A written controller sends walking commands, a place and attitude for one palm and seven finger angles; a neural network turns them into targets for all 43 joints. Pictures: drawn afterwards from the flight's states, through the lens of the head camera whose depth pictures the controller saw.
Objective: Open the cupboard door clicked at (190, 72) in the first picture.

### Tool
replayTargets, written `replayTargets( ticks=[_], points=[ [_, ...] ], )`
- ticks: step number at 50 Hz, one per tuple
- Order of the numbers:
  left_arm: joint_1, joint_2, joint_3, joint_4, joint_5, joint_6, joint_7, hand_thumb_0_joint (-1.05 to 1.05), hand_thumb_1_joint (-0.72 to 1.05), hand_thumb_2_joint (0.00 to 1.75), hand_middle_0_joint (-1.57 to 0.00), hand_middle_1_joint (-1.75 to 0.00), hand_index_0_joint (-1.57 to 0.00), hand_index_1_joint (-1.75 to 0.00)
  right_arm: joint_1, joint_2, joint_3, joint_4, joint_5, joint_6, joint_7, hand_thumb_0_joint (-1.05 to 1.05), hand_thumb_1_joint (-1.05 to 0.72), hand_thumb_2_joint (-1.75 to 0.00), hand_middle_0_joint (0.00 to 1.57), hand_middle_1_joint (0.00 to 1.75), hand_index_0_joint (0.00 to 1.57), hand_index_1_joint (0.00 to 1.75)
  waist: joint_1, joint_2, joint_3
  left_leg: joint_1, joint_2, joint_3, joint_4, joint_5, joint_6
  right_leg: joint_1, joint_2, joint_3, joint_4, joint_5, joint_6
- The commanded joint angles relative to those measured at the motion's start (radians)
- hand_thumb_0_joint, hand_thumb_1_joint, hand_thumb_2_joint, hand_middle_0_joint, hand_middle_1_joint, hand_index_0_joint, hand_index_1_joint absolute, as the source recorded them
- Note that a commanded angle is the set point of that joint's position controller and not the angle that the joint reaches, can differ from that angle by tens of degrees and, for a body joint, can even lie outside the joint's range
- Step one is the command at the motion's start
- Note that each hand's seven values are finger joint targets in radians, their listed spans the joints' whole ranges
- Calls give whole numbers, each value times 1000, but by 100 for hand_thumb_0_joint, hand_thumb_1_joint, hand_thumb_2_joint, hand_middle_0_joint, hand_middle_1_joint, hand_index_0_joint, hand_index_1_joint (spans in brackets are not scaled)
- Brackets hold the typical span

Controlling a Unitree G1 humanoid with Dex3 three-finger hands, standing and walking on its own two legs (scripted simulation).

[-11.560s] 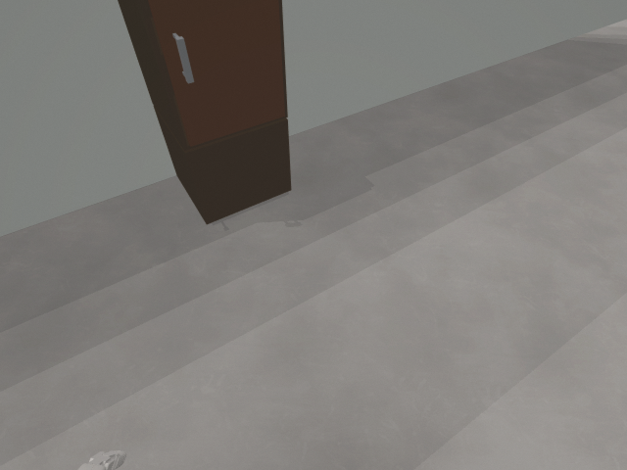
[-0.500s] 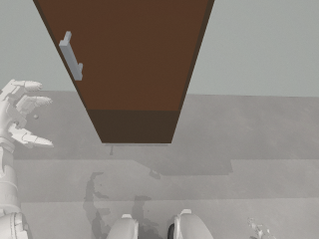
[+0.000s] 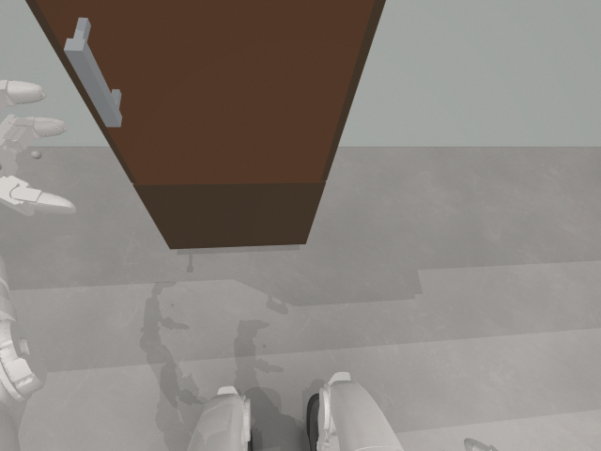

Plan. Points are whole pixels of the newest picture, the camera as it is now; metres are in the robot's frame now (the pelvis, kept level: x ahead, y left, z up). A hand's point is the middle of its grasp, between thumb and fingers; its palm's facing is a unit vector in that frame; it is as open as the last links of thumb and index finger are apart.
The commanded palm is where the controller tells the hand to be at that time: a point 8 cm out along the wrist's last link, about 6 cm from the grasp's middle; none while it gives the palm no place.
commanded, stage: move the hooked fingers beside the handle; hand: left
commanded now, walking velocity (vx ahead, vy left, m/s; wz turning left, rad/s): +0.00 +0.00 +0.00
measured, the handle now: (99, 76) +0.58 +0.26 +0.06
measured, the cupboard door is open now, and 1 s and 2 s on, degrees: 0 0 0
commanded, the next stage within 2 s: slide the fingers in behind the handle in 1.28 s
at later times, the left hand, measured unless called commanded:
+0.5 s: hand (36, 107) +0.52 +0.31 +0.07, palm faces +0.04 -1.00 -0.02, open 13.9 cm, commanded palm +0.51 +0.35 +0.06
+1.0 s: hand (48, 104) +0.54 +0.31 +0.06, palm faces +0.04 -1.00 -0.02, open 13.9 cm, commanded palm +0.52 +0.34 +0.05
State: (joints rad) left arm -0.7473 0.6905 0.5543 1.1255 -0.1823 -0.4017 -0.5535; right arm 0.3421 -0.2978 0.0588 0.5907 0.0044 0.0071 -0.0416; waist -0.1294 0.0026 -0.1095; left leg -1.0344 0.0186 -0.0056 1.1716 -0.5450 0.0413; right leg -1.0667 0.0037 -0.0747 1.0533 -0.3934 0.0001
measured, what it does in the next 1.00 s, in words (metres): stands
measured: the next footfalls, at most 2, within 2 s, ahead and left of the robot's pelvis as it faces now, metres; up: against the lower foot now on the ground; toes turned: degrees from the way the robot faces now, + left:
none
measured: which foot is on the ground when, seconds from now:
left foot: down 0.00-1.00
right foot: down 0.00-1.00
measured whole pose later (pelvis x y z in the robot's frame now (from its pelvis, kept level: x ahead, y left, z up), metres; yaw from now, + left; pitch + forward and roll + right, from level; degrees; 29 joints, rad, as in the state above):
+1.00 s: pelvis +0.01 +0.01 -0.01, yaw -2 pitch +29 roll -7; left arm -0.98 0.87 0.58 1.22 -0.06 -0.31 -0.51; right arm 0.39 -0.28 0.10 0.56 -0.02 0.10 -0.01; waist -0.23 0.02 -0.10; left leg -1.16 0.04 -0.03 1.22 -0.57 0.05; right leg -1.16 0.02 -0.10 1.04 -0.39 0.02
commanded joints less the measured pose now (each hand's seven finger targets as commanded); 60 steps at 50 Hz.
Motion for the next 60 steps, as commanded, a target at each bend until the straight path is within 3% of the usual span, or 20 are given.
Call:
replayTargets(
  ticks=[1,2,4,7,9,15,16,18,23,24,28,33,35,38,42,51,53,56,58,60],
  points=[
    [-368,357,60,-218,-7,-63,12,0,-50,30,-30,-120,-30,-120,158,-201,-84,-58,-1,-2,-15,0,-90,-90,20,30,20,30,7,192,-509,353,15,-75,-154,529,-39,237,31,27,-68,216,-21],
    [-373,365,63,-214,-8,-65,14,0,-50,30,-30,-120,-30,-120,163,-202,-82,-60,-2,2,-14,0,-90,-90,20,30,20,30,8,220,-508,370,17,-82,-152,572,-48,219,33,23,-61,218,-26],
    [-388,392,80,-175,1,-55,19,0,-50,30,-30,-120,-30,-120,169,-204,-81,-52,-4,11,-11,0,-90,-90,20,30,20,30,-3,186,-495,342,20,-80,-143,555,-44,226,35,24,-64,223,-20],
    [-440,370,48,-177,10,-53,22,0,-50,30,-30,-120,-30,-120,175,-202,-75,-57,-5,22,-11,0,-90,-90,20,30,20,30,-20,193,-478,337,19,-82,-144,536,-37,211,37,22,-67,215,-22],
    [-464,427,73,-152,22,-47,26,0,-50,30,-30,-120,-30,-120,178,-211,-72,-52,-7,28,-12,0,-90,-90,20,30,20,30,-28,189,-482,314,19,-81,-141,502,-35,218,38,25,-69,206,-19],
    [-540,469,63,-88,48,-31,24,0,-50,30,-30,-120,-30,-120,194,-215,-57,-50,-9,41,-13,0,-90,-90,20,30,20,30,-60,209,-466,262,19,-78,-120,455,-23,197,41,28,-66,190,-17],
    [-547,511,88,-98,56,-32,26,0,-50,30,-30,-120,-30,-120,201,-220,-58,-53,-12,43,-14,0,-90,-90,20,30,20,30,-51,208,-488,262,19,-84,-119,470,-24,212,40,28,-60,199,-19],
    [-559,492,66,-89,60,-31,18,0,-50,30,-30,-120,-30,-120,210,-217,-55,-51,-12,47,-11,0,-90,-90,20,30,20,30,-58,258,-516,308,24,-89,-108,529,-34,177,42,22,-52,213,-20],
    [-617,517,50,-26,75,1,9,0,-50,30,-30,-120,-30,-120,221,-227,-42,-52,-10,61,-12,0,-90,-90,20,30,20,30,-91,245,-475,266,27,-94,-92,490,-27,132,46,17,-52,188,-17],
    [-648,558,67,-26,81,6,12,0,-50,30,-30,-120,-30,-120,222,-231,-39,-53,-11,62,-15,0,-90,-90,20,30,20,30,-99,236,-477,243,27,-96,-84,481,-23,136,46,17,-47,190,-16],
    [-587,585,84,-41,98,14,5,0,-50,30,-30,-120,-30,-120,237,-228,-36,-70,-15,69,-8,0,-90,-90,20,30,20,30,-68,293,-548,277,28,-98,-76,555,-31,152,47,13,-29,224,-21],
    [-596,562,92,-103,80,11,3,0,-50,30,-30,-120,-30,-120,255,-229,-46,-61,-17,81,5,0,-90,-90,20,30,20,30,-73,324,-598,373,43,-121,-69,653,-48,97,53,2,-31,224,-19],
    [-618,566,91,-91,84,21,10,0,-50,30,-30,-120,-30,-120,253,-227,-43,-54,-17,86,5,0,-90,-90,20,30,20,30,-86,300,-544,339,43,-119,-74,609,-43,93,54,-2,-36,208,-16],
    [-634,565,87,-159,94,15,24,0,-50,30,-30,-120,-30,-120,264,-223,-46,-48,-21,91,8,0,-90,-90,20,30,20,30,-71,380,-602,431,47,-134,-80,699,-61,71,52,-5,-36,214,-21],
    [-609,501,61,-132,82,21,34,0,-50,30,-30,-120,-30,-120,263,-214,-46,-42,-21,93,13,0,-90,-90,20,30,20,30,-86,337,-551,419,48,-133,-84,693,-56,65,56,-7,-51,216,-20],
    [-546,527,88,-106,88,14,46,0,-50,30,-30,-120,-30,-120,254,-212,-48,-62,-22,90,14,0,-90,-90,20,30,20,30,-72,276,-535,338,39,-102,-90,638,-37,163,58,5,-58,259,-18],
    [-546,535,83,-68,92,15,40,0,-50,30,-30,-120,-30,-120,246,-214,-45,-60,-20,88,13,0,-90,-90,20,30,20,30,-80,276,-484,309,39,-99,-91,613,-37,149,59,3,-54,247,-20],
    [-538,543,88,-94,88,6,32,0,-50,30,-30,-120,-30,-120,241,-214,-44,-72,-19,87,14,0,-90,-90,20,30,20,30,-73,281,-514,298,35,-91,-85,606,-30,173,58,9,-49,260,-19],
    [-548,546,98,-123,80,-8,24,0,-50,30,-30,-120,-30,-120,250,-218,-52,-66,-20,87,14,0,-90,-90,20,30,20,30,-73,304,-549,369,43,-110,-81,691,-46,146,59,3,-44,271,-21],
    [-543,525,88,-107,72,-5,17,0,-50,30,-30,-120,-30,-120,245,-218,-52,-59,-19,88,14,0,-90,-90,20,30,20,30,-80,293,-534,356,42,-105,-72,678,-43,133,59,4,-44,267,-18]
  ],
)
